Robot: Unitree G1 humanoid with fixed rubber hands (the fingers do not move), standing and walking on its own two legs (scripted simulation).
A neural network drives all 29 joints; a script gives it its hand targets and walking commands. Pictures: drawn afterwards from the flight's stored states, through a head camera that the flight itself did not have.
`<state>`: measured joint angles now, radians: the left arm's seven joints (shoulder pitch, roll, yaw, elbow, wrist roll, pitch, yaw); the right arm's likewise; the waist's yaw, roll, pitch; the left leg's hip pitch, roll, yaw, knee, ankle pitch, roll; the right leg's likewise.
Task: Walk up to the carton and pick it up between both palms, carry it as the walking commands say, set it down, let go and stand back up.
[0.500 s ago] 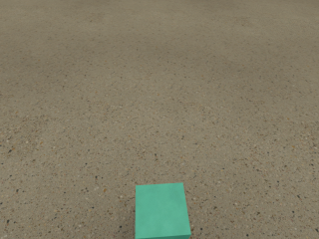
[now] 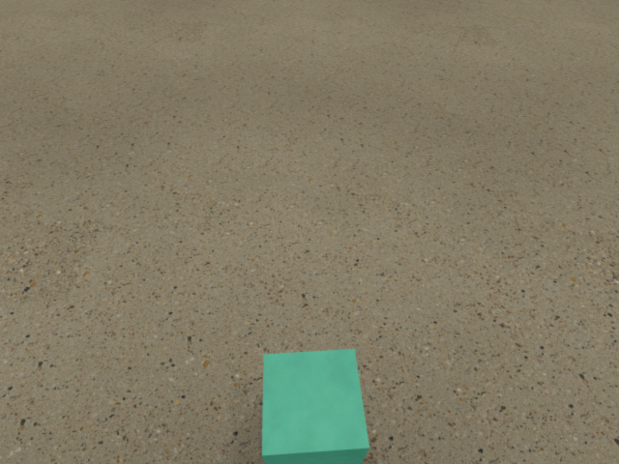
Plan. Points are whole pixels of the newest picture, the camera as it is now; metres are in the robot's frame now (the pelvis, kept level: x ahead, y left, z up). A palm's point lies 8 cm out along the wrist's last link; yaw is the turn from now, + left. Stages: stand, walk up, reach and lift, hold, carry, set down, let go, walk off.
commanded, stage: walk up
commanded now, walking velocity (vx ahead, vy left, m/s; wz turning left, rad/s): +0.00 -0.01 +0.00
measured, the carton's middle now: (312, 410) +0.38 +0.00 -0.67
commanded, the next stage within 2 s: stand in 0.62 s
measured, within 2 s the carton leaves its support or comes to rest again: neither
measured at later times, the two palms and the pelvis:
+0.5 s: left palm out of the picture -0.01 +0.21 -0.15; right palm out of the picture +0.00 -0.23 -0.15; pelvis +0.00 -0.01 +0.00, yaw +0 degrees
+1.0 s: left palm out of the picture +0.07 +0.22 -0.16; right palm out of the picture +0.10 -0.23 -0.15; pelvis -0.03 -0.01 -0.02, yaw +0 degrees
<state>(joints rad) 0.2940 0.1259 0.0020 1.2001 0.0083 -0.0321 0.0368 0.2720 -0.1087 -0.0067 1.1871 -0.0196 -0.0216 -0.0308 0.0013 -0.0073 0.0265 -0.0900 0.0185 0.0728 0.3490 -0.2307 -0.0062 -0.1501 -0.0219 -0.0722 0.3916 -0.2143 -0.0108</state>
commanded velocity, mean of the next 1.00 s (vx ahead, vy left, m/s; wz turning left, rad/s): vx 0.00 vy -0.01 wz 0.00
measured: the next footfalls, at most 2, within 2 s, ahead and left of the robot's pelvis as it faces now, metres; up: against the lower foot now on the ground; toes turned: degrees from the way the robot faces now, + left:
none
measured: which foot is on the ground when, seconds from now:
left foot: down 0.00-1.00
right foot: down 0.00-1.00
